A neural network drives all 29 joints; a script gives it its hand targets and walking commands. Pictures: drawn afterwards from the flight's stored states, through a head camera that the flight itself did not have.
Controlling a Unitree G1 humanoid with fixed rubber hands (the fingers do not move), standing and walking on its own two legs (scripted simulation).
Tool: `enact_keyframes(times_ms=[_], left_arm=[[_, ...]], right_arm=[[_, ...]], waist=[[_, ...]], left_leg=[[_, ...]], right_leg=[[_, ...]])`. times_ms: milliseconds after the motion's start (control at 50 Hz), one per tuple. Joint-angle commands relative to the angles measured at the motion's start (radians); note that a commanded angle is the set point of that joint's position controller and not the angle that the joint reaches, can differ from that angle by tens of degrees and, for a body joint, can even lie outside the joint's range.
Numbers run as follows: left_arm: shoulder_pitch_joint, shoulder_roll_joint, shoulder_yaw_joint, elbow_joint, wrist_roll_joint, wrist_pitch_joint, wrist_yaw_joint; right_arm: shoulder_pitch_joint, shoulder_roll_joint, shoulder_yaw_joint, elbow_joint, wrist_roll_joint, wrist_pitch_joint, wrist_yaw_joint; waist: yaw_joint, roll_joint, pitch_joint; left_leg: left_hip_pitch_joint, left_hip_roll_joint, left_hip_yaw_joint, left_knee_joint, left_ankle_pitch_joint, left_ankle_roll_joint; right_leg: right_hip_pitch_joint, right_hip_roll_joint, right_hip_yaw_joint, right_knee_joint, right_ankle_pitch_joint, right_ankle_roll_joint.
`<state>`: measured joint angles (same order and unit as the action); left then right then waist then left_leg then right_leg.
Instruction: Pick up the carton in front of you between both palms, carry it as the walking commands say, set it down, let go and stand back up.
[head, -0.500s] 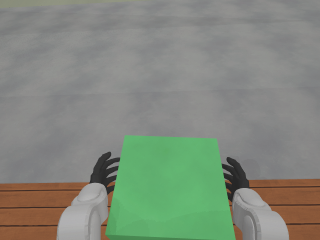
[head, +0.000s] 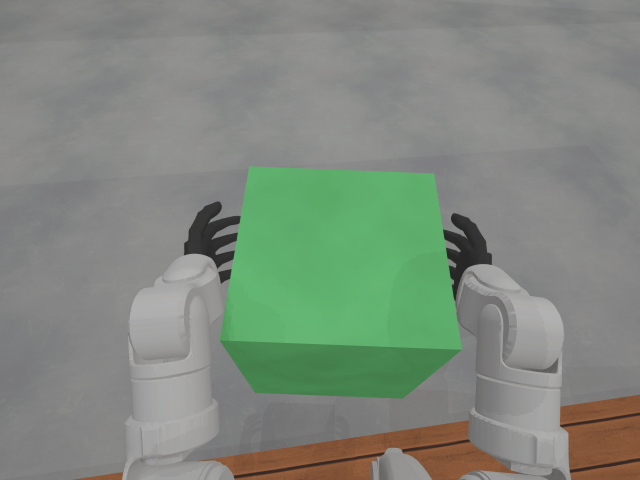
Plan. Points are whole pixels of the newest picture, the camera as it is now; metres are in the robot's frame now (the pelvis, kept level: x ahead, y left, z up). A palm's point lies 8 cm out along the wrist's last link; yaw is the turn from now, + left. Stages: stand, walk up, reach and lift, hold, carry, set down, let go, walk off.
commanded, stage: carry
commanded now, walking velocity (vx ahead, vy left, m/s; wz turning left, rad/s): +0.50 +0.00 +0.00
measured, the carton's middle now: (334, 295) +0.35 -0.01 +0.04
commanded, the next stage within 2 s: none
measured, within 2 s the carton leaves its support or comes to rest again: neither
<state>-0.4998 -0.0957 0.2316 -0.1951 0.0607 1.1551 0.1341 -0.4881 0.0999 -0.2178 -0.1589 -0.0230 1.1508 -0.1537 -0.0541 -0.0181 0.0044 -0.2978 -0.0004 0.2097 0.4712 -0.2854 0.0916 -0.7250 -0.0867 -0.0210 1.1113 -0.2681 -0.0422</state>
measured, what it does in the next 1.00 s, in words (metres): goes down: right foot, then left foot 0.07 m lower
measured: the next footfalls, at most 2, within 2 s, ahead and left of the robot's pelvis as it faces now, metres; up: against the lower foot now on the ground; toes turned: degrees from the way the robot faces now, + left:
right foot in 0.20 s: +0.32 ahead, -0.10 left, +0.00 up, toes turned -4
left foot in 0.62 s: +0.63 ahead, +0.03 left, -0.07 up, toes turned +4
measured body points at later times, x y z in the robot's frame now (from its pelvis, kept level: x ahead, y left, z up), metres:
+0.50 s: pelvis +0.36 -0.05 -0.01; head +0.46 -0.05 +0.43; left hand +0.71 +0.15 +0.08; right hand +0.73 -0.15 +0.06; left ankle +0.47 +0.08 -0.72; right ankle +0.28 -0.09 -0.74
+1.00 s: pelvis +0.77 -0.06 -0.09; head +0.83 -0.07 +0.35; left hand +1.13 +0.08 -0.01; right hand +1.12 -0.22 -0.02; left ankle +0.59 +0.03 -0.79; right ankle +0.91 -0.13 -0.81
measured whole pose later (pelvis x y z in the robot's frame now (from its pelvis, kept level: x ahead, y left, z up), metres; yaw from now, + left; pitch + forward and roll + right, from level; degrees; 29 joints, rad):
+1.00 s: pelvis +0.77 -0.06 -0.09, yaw +2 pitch +6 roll +1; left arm -0.44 -0.13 0.25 -0.19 0.07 1.06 0.13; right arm -0.46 0.09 -0.21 -0.11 0.01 1.05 -0.17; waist -0.07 0.01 0.02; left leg -0.15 -0.02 0.08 0.67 -0.52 0.04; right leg -0.60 0.01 -0.11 0.55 -0.03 -0.08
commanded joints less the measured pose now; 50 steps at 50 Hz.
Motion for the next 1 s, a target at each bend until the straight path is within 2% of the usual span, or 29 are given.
enact_keyframes(times_ms=[0,100,120,160,180,200,220,260,280,300,340,400,420,480,520,560,580,600,620,640,660,680,700,740,800,860,940,960,980], left_arm=[[-0.572,-0.800,-0.678,0.029,-0.262,-0.019,-0.073],[-0.626,-0.796,-0.673,0.048,-0.272,-0.015,-0.079],[-0.561,-0.790,-0.633,0.081,-0.250,-0.011,-0.081],[-0.578,-0.801,-0.636,0.071,-0.257,-0.009,-0.090],[-0.544,-0.798,-0.633,0.077,-0.257,-0.011,-0.096],[-0.515,-0.793,-0.629,0.080,-0.255,-0.012,-0.100],[-0.549,-0.796,-0.652,0.073,-0.267,-0.020,-0.102],[-0.565,-0.875,-0.693,0.011,-0.328,-0.033,-0.119],[-0.643,-0.928,-0.747,-0.024,-0.368,-0.037,-0.127],[-0.642,-0.961,-0.758,-0.030,-0.393,-0.049,-0.139],[-0.723,-0.983,-0.805,-0.136,-0.440,-0.072,-0.146],[-0.625,-0.930,-0.817,-0.095,-0.437,-0.077,-0.151],[-0.586,-0.890,-0.809,-0.109,-0.427,-0.084,-0.149],[-0.513,-0.825,-0.805,-0.094,-0.413,-0.080,-0.132],[-0.515,-0.814,-0.798,-0.026,-0.414,-0.073,-0.130],[-0.548,-0.768,-0.786,-0.045,-0.411,-0.063,-0.123],[-0.556,-0.769,-0.773,-0.031,-0.402,-0.051,-0.118],[-0.539,-0.741,-0.724,0.024,-0.362,-0.027,-0.110],[-0.507,-0.730,-0.691,0.077,-0.332,-0.009,-0.100],[-0.507,-0.709,-0.656,0.069,-0.313,0.001,-0.088],[-0.563,-0.730,-0.631,0.051,-0.328,0.005,-0.079],[-0.589,-0.762,-0.624,0.050,-0.316,0.009,-0.074],[-0.590,-0.774,-0.613,0.061,-0.297,0.003,-0.069],[-0.562,-0.788,-0.591,0.058,-0.233,-0.025,-0.075],[-0.562,-0.839,-0.617,0.075,-0.216,-0.058,-0.086],[-0.520,-0.870,-0.644,0.066,-0.211,-0.083,-0.090],[-0.503,-0.798,-0.670,-0.036,-0.202,-0.108,-0.082],[-0.469,-0.791,-0.671,-0.013,-0.205,-0.101,-0.084],[-0.447,-0.789,-0.684,-0.031,-0.221,-0.101,-0.092]], right_arm=[[-0.651,0.809,0.690,-0.058,0.314,-0.032,0.118],[-0.658,0.797,0.658,-0.021,0.287,-0.030,0.102],[-0.673,0.793,0.653,-0.012,0.287,-0.024,0.099],[-0.674,0.834,0.675,-0.007,0.294,-0.019,0.102],[-0.663,0.820,0.679,-0.013,0.285,-0.019,0.104],[-0.668,0.827,0.692,-0.033,0.285,-0.019,0.108],[-0.648,0.865,0.685,-0.047,0.289,-0.017,0.108],[-0.627,0.853,0.656,-0.077,0.250,-0.024,0.097],[-0.662,0.878,0.653,-0.089,0.243,-0.035,0.098],[-0.660,0.849,0.656,-0.128,0.222,-0.048,0.092],[-0.650,0.887,0.672,-0.146,0.210,-0.066,0.084],[-0.559,0.822,0.684,-0.165,0.180,-0.091,0.073],[-0.545,0.794,0.690,-0.173,0.172,-0.094,0.070],[-0.504,0.741,0.675,-0.196,0.174,-0.078,0.070],[-0.506,0.699,0.660,-0.149,0.150,-0.061,0.069],[-0.453,0.658,0.641,-0.102,0.148,-0.040,0.071],[-0.462,0.643,0.629,-0.111,0.155,-0.034,0.070],[-0.453,0.609,0.607,-0.068,0.147,-0.017,0.067],[-0.468,0.578,0.590,-0.051,0.148,-0.007,0.064],[-0.500,0.604,0.588,-0.021,0.181,0.006,0.064],[-0.572,0.672,0.626,-0.072,0.250,-0.002,0.069],[-0.609,0.694,0.623,-0.067,0.262,0.001,0.076],[-0.644,0.763,0.659,-0.055,0.290,-0.003,0.082],[-0.741,0.871,0.723,-0.068,0.348,-0.027,0.106],[-0.720,0.942,0.752,-0.043,0.377,-0.065,0.128],[-0.690,0.950,0.781,-0.058,0.370,-0.096,0.131],[-0.626,0.942,0.790,-0.067,0.366,-0.113,0.122],[-0.634,0.908,0.796,-0.059,0.357,-0.107,0.121],[-0.658,0.871,0.798,-0.118,0.351,-0.110,0.120]], waist=[[-0.011,0.136,-0.394],[-0.031,0.166,-0.312],[0.029,0.199,-0.345],[0.080,0.166,-0.420],[0.146,0.077,-0.477],[0.163,-0.050,-0.513],[0.163,-0.300,-0.585],[0.180,-0.201,-0.591],[0.165,-0.035,-0.540],[0.150,0.010,-0.496],[0.126,-0.045,-0.487],[0.146,-0.061,-0.490],[0.200,-0.053,-0.464],[0.199,-0.016,-0.419],[0.166,-0.048,-0.368],[0.078,-0.061,-0.373],[-0.004,-0.054,-0.425],[-0.017,0.122,-0.409],[0.012,0.259,-0.472],[-0.010,0.229,-0.536],[-0.029,0.200,-0.544],[-0.003,0.142,-0.480],[0.002,0.057,-0.470],[0.003,0.015,-0.434],[-0.031,0.119,-0.419],[-0.051,0.103,-0.375],[0.029,0.186,-0.488],[0.082,0.131,-0.540],[0.108,0.036,-0.583]], left_leg=[[0.410,0.222,-0.201,-0.098,0.478,0.115],[0.379,0.158,-0.107,-0.090,0.682,0.064],[0.391,0.189,-0.088,-0.036,0.773,0.032],[0.339,0.165,-0.036,0.184,0.830,-0.007],[0.239,0.124,0.000,0.418,0.737,-0.027],[-0.013,0.070,-0.040,0.662,0.450,-0.061],[-0.393,-0.090,-0.121,0.944,-0.203,-0.095],[-0.558,-0.001,-0.274,0.996,-0.228,-0.062],[-0.538,0.022,-0.262,0.899,-0.175,-0.058],[-0.517,0.035,-0.262,0.782,-0.120,-0.063],[-0.434,0.037,-0.244,0.620,-0.075,-0.062],[-0.461,-0.006,-0.175,0.418,0.103,-0.066],[-0.527,-0.014,-0.152,0.269,0.222,-0.080],[-0.250,-0.036,-0.106,-0.029,0.586,-0.065],[-0.123,-0.039,-0.091,-0.039,0.669,-0.021],[0.042,-0.010,-0.105,-0.093,0.638,-0.005],[0.187,0.013,-0.083,-0.132,0.631,-0.007],[0.362,0.070,-0.125,-0.034,0.778,0.015],[0.628,0.286,-0.434,0.144,1.113,0.135],[0.716,0.361,-0.630,0.120,0.893,0.213],[0.665,0.384,-0.715,0.032,0.556,0.261],[0.560,0.339,-0.689,-0.009,0.377,0.242],[0.490,0.334,-0.676,-0.023,0.382,0.250],[0.360,0.276,-0.578,-0.036,0.384,0.205],[0.386,0.222,-0.466,-0.018,0.513,0.187],[0.314,0.148,-0.343,-0.005,0.787,0.124],[0.302,0.143,-0.183,0.144,0.960,0.003],[0.236,0.119,-0.144,0.322,0.833,-0.031],[0.046,0.091,-0.132,0.499,0.455,-0.056]], right_leg=[[-0.066,0.004,-0.036,-0.181,0.078,0.011],[0.118,0.097,-0.173,-0.512,0.232,-0.019],[0.198,0.080,-0.128,-0.493,0.283,-0.044],[0.421,0.125,-0.168,-0.568,0.299,-0.060],[0.614,0.120,-0.171,-0.622,0.284,-0.067],[0.879,-0.011,0.004,-0.570,0.473,-0.107],[1.117,-0.223,0.500,-0.664,0.460,-0.275],[1.117,-0.219,0.454,-0.614,0.454,-0.267],[1.032,-0.196,0.385,-0.615,0.471,-0.229],[0.959,-0.165,0.306,-0.622,0.486,-0.195],[0.852,-0.175,0.297,-0.692,0.374,-0.181],[0.926,-0.110,0.151,-0.619,0.631,-0.188],[1.007,-0.030,0.122,-0.606,0.517,-0.161],[0.808,0.013,0.048,-0.581,0.336,-0.133],[0.684,0.001,0.012,-0.542,0.273,-0.123],[0.655,0.012,-0.014,-0.352,0.407,-0.072],[0.630,0.037,-0.068,-0.146,0.449,-0.046],[0.431,0.094,-0.092,0.041,0.230,-0.031],[0.080,0.167,-0.023,0.287,-0.312,-0.001],[-0.053,0.156,0.041,0.371,-0.332,-0.001],[-0.159,0.112,0.075,0.383,-0.284,-0.013],[-0.179,0.080,0.077,0.320,-0.221,-0.014],[-0.157,0.059,0.072,0.277,-0.181,-0.002],[-0.093,0.045,0.054,0.143,-0.135,0.009],[-0.142,0.043,0.019,-0.043,-0.090,0.017],[0.010,0.085,-0.084,-0.343,0.104,0.003],[0.439,0.152,-0.151,-0.585,0.317,-0.048],[0.633,0.125,-0.119,-0.678,0.357,-0.048],[0.849,-0.026,0.055,-0.625,0.456,-0.065]])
